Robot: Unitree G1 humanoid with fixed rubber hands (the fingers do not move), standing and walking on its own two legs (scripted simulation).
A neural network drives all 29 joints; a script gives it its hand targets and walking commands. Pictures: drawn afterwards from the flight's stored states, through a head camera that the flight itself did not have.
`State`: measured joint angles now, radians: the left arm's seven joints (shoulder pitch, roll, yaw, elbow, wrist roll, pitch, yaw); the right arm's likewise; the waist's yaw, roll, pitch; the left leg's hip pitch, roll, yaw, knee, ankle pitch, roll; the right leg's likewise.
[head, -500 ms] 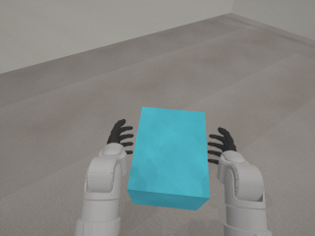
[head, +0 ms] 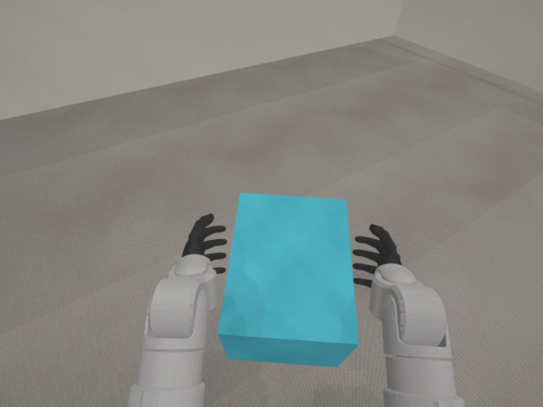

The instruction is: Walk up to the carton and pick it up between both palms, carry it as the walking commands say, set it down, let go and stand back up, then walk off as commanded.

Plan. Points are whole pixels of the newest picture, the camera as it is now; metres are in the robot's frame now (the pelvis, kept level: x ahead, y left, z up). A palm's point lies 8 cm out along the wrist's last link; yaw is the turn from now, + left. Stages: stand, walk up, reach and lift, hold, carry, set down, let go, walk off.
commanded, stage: carry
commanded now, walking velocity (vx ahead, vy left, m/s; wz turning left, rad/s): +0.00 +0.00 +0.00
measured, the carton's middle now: (287, 278) +0.35 +0.00 -0.01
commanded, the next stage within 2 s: hold in 0.90 s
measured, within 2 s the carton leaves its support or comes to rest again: neither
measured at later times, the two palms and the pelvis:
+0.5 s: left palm (203, 288) +0.26 +0.12 +0.10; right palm (409, 304) +0.25 -0.15 +0.09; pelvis -0.04 -0.01 +0.00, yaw +0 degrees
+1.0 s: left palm (198, 309) +0.25 +0.13 +0.06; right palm (397, 323) +0.25 -0.15 +0.05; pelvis -0.03 -0.01 +0.01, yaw +1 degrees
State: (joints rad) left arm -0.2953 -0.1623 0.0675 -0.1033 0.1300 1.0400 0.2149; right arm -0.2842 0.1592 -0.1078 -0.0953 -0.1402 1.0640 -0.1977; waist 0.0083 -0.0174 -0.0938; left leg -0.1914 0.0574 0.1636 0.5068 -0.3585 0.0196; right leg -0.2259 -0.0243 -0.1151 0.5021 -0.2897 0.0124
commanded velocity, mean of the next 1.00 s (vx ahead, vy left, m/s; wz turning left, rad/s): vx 0.00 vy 0.00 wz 0.00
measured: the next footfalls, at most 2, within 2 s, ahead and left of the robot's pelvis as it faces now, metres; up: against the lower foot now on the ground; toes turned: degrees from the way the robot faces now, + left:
none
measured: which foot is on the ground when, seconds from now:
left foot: down 0.00-1.00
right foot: down 0.00-1.00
